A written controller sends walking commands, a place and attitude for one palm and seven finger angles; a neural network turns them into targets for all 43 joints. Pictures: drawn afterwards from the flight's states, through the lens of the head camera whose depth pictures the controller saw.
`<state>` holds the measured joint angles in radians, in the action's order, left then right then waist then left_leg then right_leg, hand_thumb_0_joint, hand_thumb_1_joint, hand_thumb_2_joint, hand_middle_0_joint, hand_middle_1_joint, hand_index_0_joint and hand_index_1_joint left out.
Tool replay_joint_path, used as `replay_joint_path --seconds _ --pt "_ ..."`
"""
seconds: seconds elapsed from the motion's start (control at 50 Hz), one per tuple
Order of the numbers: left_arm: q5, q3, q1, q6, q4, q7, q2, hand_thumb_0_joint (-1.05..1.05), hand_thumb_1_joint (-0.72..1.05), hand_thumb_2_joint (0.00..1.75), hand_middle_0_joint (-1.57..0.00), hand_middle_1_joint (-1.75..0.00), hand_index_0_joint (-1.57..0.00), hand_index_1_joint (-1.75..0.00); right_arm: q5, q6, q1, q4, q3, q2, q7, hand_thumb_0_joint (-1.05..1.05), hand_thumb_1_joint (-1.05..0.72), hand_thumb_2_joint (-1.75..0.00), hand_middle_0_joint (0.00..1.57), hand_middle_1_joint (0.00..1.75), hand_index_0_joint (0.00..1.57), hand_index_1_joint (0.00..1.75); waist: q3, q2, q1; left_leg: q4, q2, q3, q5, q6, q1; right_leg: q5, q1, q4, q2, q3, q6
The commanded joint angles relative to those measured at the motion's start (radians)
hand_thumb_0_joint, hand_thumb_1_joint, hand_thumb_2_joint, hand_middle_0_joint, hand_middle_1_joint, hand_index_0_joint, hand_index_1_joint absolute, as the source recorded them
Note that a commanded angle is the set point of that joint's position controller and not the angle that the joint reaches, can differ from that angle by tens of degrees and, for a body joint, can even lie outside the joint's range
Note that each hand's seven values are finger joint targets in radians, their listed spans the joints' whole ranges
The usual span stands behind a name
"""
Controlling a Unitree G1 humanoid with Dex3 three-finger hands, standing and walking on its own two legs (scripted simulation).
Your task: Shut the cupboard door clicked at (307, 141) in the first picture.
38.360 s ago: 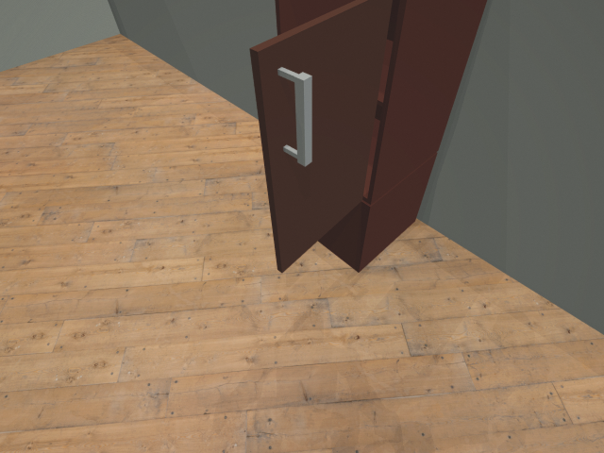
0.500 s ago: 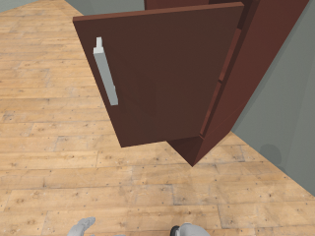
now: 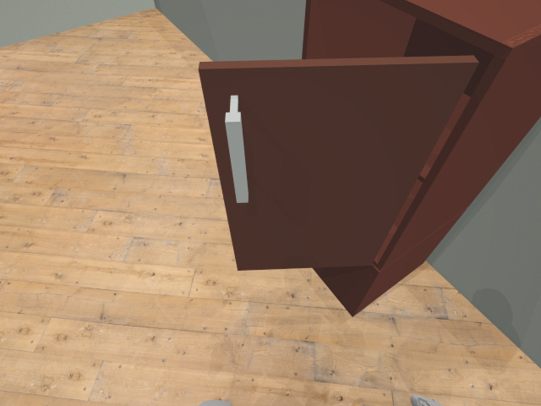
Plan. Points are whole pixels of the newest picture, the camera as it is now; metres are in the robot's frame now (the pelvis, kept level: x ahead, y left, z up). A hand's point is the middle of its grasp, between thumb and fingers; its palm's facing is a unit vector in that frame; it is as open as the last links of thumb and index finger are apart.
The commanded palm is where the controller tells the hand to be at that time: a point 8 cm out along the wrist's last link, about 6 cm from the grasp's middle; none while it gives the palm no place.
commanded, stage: come to a stop and stand still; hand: left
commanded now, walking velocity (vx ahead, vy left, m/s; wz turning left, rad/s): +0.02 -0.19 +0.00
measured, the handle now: (238, 153) +0.45 +0.10 +0.12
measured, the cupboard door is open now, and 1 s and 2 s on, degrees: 58 58 58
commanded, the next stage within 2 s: look again from close up in 0.98 s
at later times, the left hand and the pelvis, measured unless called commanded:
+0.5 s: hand out of the picture +0.04 +0.19 -0.18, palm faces -0.04 -0.98 -0.21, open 7.4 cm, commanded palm none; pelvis -0.04 -0.01 -0.01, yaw -1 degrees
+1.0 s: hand out of the picture -0.03 +0.14 -0.18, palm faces +0.02 -0.98 -0.19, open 7.3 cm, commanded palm none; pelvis -0.04 -0.04 +0.00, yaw +0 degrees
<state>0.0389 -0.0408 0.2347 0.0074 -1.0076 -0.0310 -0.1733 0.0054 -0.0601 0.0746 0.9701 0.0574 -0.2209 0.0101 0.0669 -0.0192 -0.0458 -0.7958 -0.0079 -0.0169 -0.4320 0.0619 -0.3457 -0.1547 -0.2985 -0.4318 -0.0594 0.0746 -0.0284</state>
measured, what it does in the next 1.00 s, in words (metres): steps on the spot: left foot, then right foot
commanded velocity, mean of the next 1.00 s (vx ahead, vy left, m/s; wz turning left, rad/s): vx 0.03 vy -0.07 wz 0.00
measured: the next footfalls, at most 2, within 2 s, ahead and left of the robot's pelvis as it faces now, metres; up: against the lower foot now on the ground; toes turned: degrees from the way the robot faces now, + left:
left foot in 0.06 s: +0.01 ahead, +0.10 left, +0.00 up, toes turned +3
right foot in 0.48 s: -0.04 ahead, -0.14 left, +0.00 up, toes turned -1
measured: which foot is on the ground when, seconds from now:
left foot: up 0.00-0.04, down 0.06-1.00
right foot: down 0.00-0.10, up 0.12-0.46, down 0.48-1.00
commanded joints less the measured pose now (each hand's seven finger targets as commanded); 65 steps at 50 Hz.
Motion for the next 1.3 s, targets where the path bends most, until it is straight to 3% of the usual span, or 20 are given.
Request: replay_joint_path --seconds 0.0,0.04,0.06,0.08,0.12,0.22,0.34,0.42,0.46,0.48,0.5,0.6,0.68,0.76,1.02,1.04,1.06,1.1,1.14,1.28 --pt "-0.018 -0.036 0.013 -0.003 0.029 -0.004 -0.178 0.00 0.90 0.90 -0.20 -0.30 -0.20 -0.30 -0.003 0.039 0.193 0.008 -0.002 -0.050 0.006 0.00 -0.90 -0.90 0.20 0.30 0.20 0.30 -0.191 -0.160 0.075 0.422 -0.009 0.045 0.269 -0.022 0.252 0.218 0.096 -0.019 -0.137 -0.151 -0.058" --pt "-0.031 -0.011 0.059 0.008 0.038 0.001 -0.081 0.00 0.90 0.90 -0.20 -0.30 -0.20 -0.30 0.013 0.056 0.167 -0.005 0.011 -0.163 0.014 0.00 -0.90 -0.90 0.20 0.30 0.20 0.30 -0.134 0.225 0.048 0.522 -0.303 -0.258 0.413 -0.118 0.232 -0.226 -0.058 -0.115 0.005 -0.057 0.045" --pt "-0.024 -0.012 0.028 0.017 0.037 0.000 -0.094 0.00 0.90 0.90 -0.20 -0.30 -0.20 -0.30 0.024 0.048 0.131 -0.015 0.006 -0.175 0.021 0.00 -0.90 -0.90 0.20 0.30 0.20 0.30 -0.067 0.200 0.056 0.554 -0.367 -0.281 0.392 -0.191 0.098 -0.324 -0.016 -0.203 0.021 -0.065 0.052" --pt "-0.023 -0.018 0.026 0.021 0.042 0.007 -0.086 0.00 0.90 0.90 -0.20 -0.30 -0.20 -0.30 0.034 0.045 0.108 -0.026 0.000 -0.177 0.028 0.00 -0.90 -0.90 0.20 0.30 0.20 0.30 -0.026 0.131 0.042 0.565 -0.362 -0.245 0.288 -0.208 0.007 -0.306 0.011 -0.263 0.021 -0.074 0.046" --pt "-0.013 -0.031 0.003 0.048 0.025 0.021 -0.116 0.00 0.90 0.90 -0.20 -0.30 -0.20 -0.30 0.037 0.051 0.140 -0.001 0.001 -0.165 0.048 0.00 -0.90 -0.90 0.20 0.30 0.20 0.30 0.038 0.232 0.053 0.561 -0.318 -0.250 0.457 -0.188 0.067 -0.281 -0.113 -0.440 0.047 -0.114 0.045" --pt "-0.015 -0.046 0.005 0.047 0.027 0.041 -0.121 0.00 0.90 0.90 -0.20 -0.30 -0.20 -0.30 0.032 0.057 0.216 0.011 0.007 -0.150 0.059 0.00 -0.90 -0.90 0.20 0.30 0.20 0.30 -0.008 0.161 0.062 0.512 -0.302 -0.183 0.536 -0.191 0.201 -0.231 -0.203 -0.576 0.055 -0.137 0.059" --pt "-0.021 -0.023 -0.071 0.038 0.057 0.046 -0.084 0.00 0.90 0.90 -0.20 -0.30 -0.20 -0.30 0.036 0.059 0.299 0.042 0.024 -0.167 0.056 0.00 -0.90 -0.90 0.20 0.30 0.20 0.30 -0.074 0.228 0.099 0.460 -0.293 -0.181 0.639 -0.204 0.289 -0.302 -0.105 -0.319 0.054 -0.076 0.058" --pt "-0.027 -0.023 0.027 0.018 0.011 0.042 -0.094 0.00 0.90 0.90 -0.20 -0.30 -0.20 -0.30 0.020 0.056 0.266 0.047 0.025 -0.151 0.046 0.00 -0.90 -0.90 0.20 0.30 0.20 0.30 -0.079 0.197 0.043 0.380 -0.209 -0.126 0.496 -0.137 0.124 -0.044 0.196 0.047 0.081 -0.032 0.039" --pt "-0.019 -0.040 0.088 0.000 -0.026 0.023 -0.192 0.00 0.90 0.90 -0.20 -0.30 -0.20 -0.30 0.004 0.059 0.261 0.035 0.006 -0.057 0.033 0.00 -0.90 -0.90 0.20 0.30 0.20 0.30 -0.107 -0.059 0.030 0.250 -0.075 0.023 0.157 -0.039 -0.063 0.071 0.372 0.168 -0.147 -0.260 -0.021" --pt "-0.019 -0.039 0.067 -0.002 -0.022 0.019 -0.227 0.00 0.90 0.90 -0.20 -0.30 -0.20 -0.30 0.009 0.052 0.224 0.015 -0.009 -0.033 0.030 0.00 -0.90 -0.90 0.20 0.30 0.20 0.30 -0.055 -0.178 0.023 0.160 -0.038 0.056 -0.072 -0.024 -0.071 0.036 0.244 0.209 -0.242 -0.324 -0.093" --pt "-0.014 -0.030 0.026 0.002 -0.008 0.020 -0.226 0.00 0.90 0.90 -0.20 -0.30 -0.20 -0.30 0.012 0.045 0.221 0.013 -0.006 -0.040 0.023 0.00 -0.90 -0.90 0.20 0.30 0.20 0.30 -0.027 -0.129 0.031 0.075 -0.038 0.044 -0.112 -0.033 -0.044 -0.074 0.138 0.227 -0.250 -0.305 -0.130" --pt "-0.026 -0.005 -0.039 -0.019 -0.028 0.005 -0.135 0.00 0.90 0.90 -0.20 -0.30 -0.20 -0.30 0.010 0.046 0.270 0.082 -0.017 -0.019 0.023 0.00 -0.90 -0.90 0.20 0.30 0.20 0.30 -0.025 -0.160 0.075 0.171 -0.055 0.059 0.056 -0.023 0.034 0.418 0.191 0.076 -0.135 -0.158 -0.119" --pt "-0.045 0.014 -0.018 -0.018 -0.042 0.001 -0.078 0.00 0.90 0.90 -0.20 -0.30 -0.20 -0.30 0.014 0.071 0.284 0.122 -0.026 -0.050 0.029 0.00 -0.90 -0.90 0.20 0.30 0.20 0.30 -0.059 0.021 0.065 0.384 -0.130 -0.026 0.532 -0.058 0.218 0.194 0.124 0.037 -0.036 -0.117 -0.013" --pt "-0.034 0.011 0.000 -0.005 -0.065 -0.003 -0.085 0.00 0.90 0.90 -0.20 -0.30 -0.20 -0.30 0.009 0.073 0.227 0.136 -0.030 -0.041 0.031 0.00 -0.90 -0.90 0.20 0.30 0.20 0.30 -0.011 0.147 0.050 0.419 -0.132 -0.035 0.513 -0.076 0.183 0.087 0.158 0.077 -0.024 -0.128 -0.002" --pt "-0.031 0.026 0.067 -0.027 -0.107 -0.001 -0.080 0.00 0.90 0.90 -0.20 -0.30 -0.20 -0.30 0.004 0.066 0.219 0.145 -0.035 -0.040 0.027 0.00 -0.90 -0.90 0.20 0.30 0.20 0.30 -0.017 -0.017 0.061 0.462 -0.109 0.002 0.357 -0.062 0.250 0.067 0.137 0.179 -0.041 -0.154 -0.004" --pt "-0.032 0.027 0.075 -0.028 -0.110 -0.002 -0.076 0.00 0.90 0.90 -0.20 -0.30 -0.20 -0.30 0.005 0.068 0.216 0.145 -0.036 -0.040 0.027 0.00 -0.90 -0.90 0.20 0.30 0.20 0.30 -0.023 -0.006 0.062 0.460 -0.108 0.002 0.374 -0.061 0.253 0.099 0.141 0.171 -0.045 -0.157 -0.005" --pt "-0.010 0.030 0.180 -0.066 -0.129 -0.048 -0.086 0.00 0.90 0.90 -0.20 -0.30 -0.20 -0.30 0.000 0.093 0.132 0.080 -0.037 -0.057 0.015 0.00 -0.90 -0.90 0.20 0.30 0.20 0.30 -0.002 0.016 0.016 0.215 -0.100 0.058 0.403 -0.048 0.163 0.553 0.117 0.115 -0.111 -0.211 0.049" --pt "-0.024 0.028 0.104 -0.072 -0.067 -0.033 -0.127 0.00 0.90 0.90 -0.20 -0.30 -0.20 -0.30 0.007 0.084 0.221 0.062 -0.039 -0.008 0.012 0.00 -0.90 -0.90 0.20 0.30 0.20 0.30 -0.078 0.096 0.085 0.303 -0.066 0.035 0.187 -0.067 0.151 0.413 0.151 0.046 -0.119 -0.201 -0.028" --pt "-0.027 0.028 0.130 -0.072 -0.064 -0.027 -0.106 0.00 0.90 0.90 -0.20 -0.30 -0.20 -0.30 0.009 0.092 0.249 0.059 -0.044 -0.013 0.012 0.00 -0.90 -0.90 0.20 0.30 0.20 0.30 -0.135 0.088 0.071 0.312 -0.084 0.010 0.373 -0.072 0.186 0.307 0.159 0.004 -0.063 -0.158 -0.033" --pt "-0.025 0.040 0.130 -0.045 -0.058 -0.017 -0.075 0.00 0.90 0.90 -0.20 -0.30 -0.20 -0.30 0.008 0.089 0.232 0.049 -0.046 -0.034 0.014 0.00 -0.90 -0.90 0.20 0.30 0.20 0.30 0.029 -0.025 0.054 0.372 -0.085 -0.005 0.287 -0.087 0.128 -0.034 0.032 0.033 -0.022 -0.159 -0.017"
